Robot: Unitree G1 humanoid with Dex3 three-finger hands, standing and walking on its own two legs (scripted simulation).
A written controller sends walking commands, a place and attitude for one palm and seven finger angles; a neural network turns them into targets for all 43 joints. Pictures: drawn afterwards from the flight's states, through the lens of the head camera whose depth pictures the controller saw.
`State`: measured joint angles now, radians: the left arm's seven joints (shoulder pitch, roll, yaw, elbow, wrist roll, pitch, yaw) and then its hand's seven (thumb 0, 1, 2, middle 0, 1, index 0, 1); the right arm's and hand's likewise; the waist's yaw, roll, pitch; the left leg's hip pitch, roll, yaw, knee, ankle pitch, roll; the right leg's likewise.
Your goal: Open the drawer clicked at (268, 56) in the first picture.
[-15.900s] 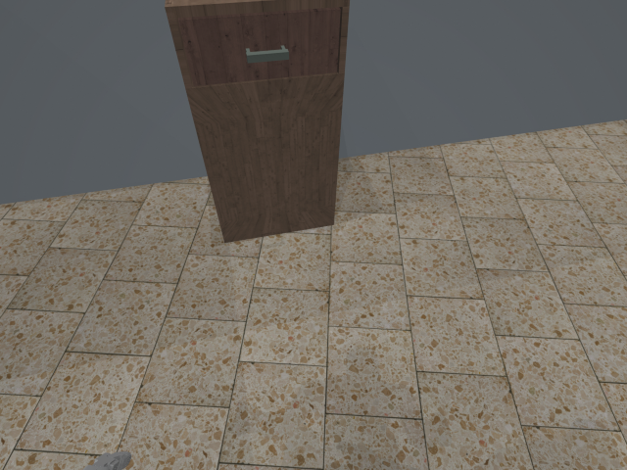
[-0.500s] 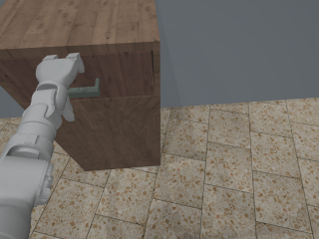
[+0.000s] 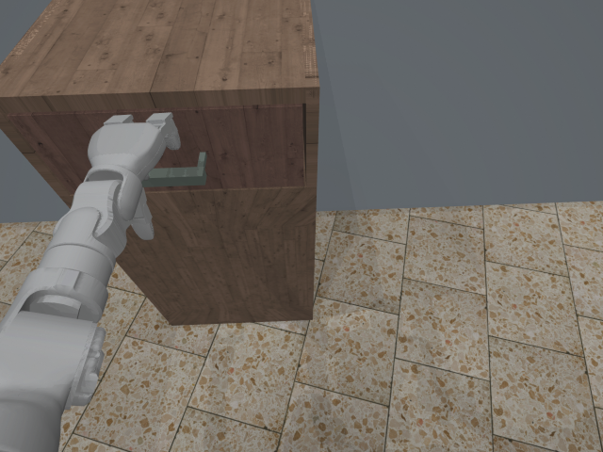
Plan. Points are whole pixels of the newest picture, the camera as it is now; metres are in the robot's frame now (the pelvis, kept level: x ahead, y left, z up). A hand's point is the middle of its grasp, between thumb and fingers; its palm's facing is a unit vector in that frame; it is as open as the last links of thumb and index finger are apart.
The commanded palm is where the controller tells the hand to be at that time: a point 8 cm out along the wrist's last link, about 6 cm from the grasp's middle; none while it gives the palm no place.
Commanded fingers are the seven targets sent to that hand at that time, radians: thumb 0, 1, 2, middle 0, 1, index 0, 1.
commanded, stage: move the hooked fingers above the handle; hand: left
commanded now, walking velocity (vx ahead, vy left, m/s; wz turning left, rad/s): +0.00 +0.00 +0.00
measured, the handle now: (170, 168) +0.54 +0.22 +0.03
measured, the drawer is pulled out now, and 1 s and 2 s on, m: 0.00 0.00 0.00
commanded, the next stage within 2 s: none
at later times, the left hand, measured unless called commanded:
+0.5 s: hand (164, 169) +0.48 +0.20 +0.09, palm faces -0.04 -0.04 -1.00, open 13.8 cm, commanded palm +0.47 +0.23 +0.15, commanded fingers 0.00 -0.50 0.30 -0.30 -1.20 -0.30 -1.20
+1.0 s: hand (160, 176) +0.47 +0.21 +0.09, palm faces -0.05 -0.03 -1.00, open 13.8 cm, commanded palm +0.47 +0.23 +0.15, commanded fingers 0.00 -0.50 0.30 -0.30 -1.20 -0.30 -1.20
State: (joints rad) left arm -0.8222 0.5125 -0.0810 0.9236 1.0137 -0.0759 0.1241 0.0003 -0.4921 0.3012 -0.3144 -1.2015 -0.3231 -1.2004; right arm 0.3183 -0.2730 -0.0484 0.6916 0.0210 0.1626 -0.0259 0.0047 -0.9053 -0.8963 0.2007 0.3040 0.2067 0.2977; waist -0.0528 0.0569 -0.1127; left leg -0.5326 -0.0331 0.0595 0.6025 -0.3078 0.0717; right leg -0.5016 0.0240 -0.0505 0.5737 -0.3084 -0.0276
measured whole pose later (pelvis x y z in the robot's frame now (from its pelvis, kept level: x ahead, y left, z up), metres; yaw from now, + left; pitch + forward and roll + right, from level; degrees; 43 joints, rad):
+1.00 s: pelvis +0.00 -0.01 +0.00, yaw +1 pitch +13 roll -1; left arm -0.84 0.51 -0.10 0.92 1.01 -0.13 0.12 0.00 -0.49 0.30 -0.32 -1.20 -0.33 -1.20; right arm 0.31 -0.28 -0.04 0.69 0.03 0.14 -0.05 0.00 -0.90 -0.90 0.20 0.30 0.21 0.30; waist -0.06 0.05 -0.10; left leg -0.54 -0.03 0.05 0.61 -0.31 0.06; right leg -0.51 0.03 -0.06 0.59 -0.32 -0.04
